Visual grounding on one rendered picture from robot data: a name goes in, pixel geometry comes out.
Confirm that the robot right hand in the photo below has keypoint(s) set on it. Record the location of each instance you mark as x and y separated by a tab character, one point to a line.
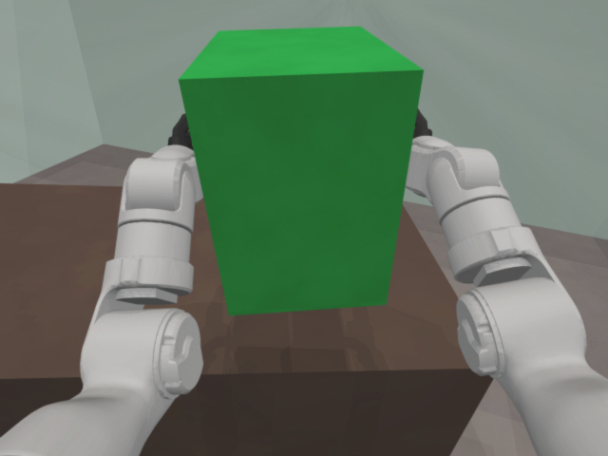
421	126

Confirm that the pedestal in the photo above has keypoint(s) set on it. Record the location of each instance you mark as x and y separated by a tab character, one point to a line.
387	380

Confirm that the left robot upper arm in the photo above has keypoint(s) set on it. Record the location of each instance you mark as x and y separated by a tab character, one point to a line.
135	363

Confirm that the robot right forearm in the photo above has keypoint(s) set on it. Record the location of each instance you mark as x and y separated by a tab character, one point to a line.
487	244

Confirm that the robot left hand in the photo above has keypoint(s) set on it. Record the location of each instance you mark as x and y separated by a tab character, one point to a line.
181	135

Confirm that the right robot upper arm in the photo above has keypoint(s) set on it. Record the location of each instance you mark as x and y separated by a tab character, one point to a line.
525	334

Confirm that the carton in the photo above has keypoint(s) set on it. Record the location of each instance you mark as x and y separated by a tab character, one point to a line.
302	139

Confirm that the robot left forearm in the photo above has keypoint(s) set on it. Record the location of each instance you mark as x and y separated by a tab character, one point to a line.
156	220

